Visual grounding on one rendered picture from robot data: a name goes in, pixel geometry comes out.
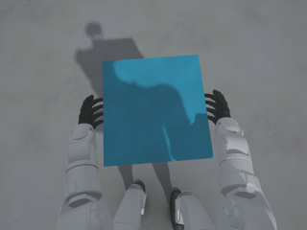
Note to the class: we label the right robot upper arm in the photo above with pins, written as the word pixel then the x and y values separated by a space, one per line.
pixel 240 213

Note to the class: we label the robot right hand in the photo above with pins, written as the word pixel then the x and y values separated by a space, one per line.
pixel 221 107

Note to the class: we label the carton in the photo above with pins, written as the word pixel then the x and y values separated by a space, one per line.
pixel 154 111

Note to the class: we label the left robot upper arm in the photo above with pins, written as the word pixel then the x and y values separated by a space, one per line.
pixel 93 215

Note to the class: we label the left robot forearm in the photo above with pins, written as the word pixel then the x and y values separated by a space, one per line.
pixel 82 183

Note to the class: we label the right robot forearm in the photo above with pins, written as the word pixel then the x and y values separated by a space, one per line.
pixel 237 175

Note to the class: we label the robot left foot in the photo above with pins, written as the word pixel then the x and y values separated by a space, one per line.
pixel 142 186

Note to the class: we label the robot left hand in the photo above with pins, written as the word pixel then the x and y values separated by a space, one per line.
pixel 86 113

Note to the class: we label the left robot shin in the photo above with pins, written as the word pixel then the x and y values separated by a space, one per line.
pixel 135 186

